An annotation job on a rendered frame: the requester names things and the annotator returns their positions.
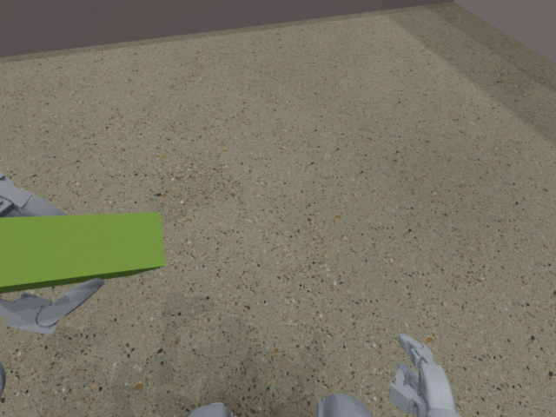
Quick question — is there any robot left hand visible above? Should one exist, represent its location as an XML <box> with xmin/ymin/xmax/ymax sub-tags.
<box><xmin>0</xmin><ymin>171</ymin><xmax>105</xmax><ymax>334</ymax></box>

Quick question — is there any right robot thigh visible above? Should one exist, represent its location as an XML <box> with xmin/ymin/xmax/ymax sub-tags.
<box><xmin>315</xmin><ymin>394</ymin><xmax>373</xmax><ymax>417</ymax></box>

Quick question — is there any sponge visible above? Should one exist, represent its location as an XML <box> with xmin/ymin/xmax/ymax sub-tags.
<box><xmin>0</xmin><ymin>212</ymin><xmax>166</xmax><ymax>294</ymax></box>

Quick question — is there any robot right hand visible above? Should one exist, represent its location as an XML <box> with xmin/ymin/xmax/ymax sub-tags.
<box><xmin>390</xmin><ymin>334</ymin><xmax>457</xmax><ymax>417</ymax></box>

